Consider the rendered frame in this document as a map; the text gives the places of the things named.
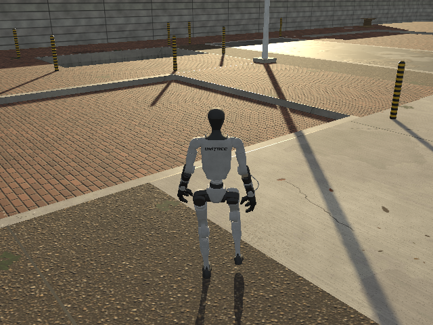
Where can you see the robot right forearm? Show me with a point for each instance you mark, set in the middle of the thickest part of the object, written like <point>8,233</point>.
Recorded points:
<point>248,183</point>

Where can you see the robot left forearm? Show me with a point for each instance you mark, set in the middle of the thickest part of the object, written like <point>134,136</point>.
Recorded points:
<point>184,180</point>

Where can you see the right robot upper arm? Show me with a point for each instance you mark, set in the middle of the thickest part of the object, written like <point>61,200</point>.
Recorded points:
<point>240,155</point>

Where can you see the right robot thigh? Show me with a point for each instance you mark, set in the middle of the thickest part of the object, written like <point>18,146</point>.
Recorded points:
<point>232,196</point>

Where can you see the humanoid robot head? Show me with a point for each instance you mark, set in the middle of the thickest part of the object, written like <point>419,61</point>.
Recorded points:
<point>216,117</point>

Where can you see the right robot hand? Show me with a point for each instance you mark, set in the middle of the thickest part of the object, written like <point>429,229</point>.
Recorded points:
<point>251,203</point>

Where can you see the left robot upper arm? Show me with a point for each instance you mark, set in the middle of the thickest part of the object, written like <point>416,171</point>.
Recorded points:
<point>194,144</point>

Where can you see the left robot hand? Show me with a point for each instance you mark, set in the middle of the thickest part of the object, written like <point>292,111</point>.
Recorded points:
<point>185,193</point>

